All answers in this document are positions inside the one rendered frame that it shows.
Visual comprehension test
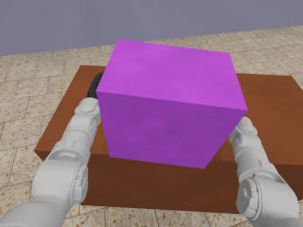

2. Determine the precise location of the pedestal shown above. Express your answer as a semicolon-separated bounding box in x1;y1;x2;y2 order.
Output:
34;65;303;214

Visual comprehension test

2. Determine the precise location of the left robot hand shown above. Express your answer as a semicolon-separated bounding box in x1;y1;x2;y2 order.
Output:
86;71;104;99

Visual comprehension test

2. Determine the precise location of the carton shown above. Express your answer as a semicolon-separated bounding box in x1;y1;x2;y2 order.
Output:
96;39;248;169

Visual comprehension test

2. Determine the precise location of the robot left upper arm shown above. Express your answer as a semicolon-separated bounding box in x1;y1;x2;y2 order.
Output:
0;159;88;227

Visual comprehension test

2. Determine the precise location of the robot right forearm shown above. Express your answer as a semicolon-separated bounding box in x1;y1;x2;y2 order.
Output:
228;116;299;218

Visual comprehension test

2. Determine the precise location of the robot right upper arm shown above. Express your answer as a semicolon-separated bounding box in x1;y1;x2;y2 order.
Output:
236;177;303;227

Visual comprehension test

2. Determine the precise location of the robot left forearm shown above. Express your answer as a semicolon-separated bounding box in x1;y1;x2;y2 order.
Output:
31;97;101;198

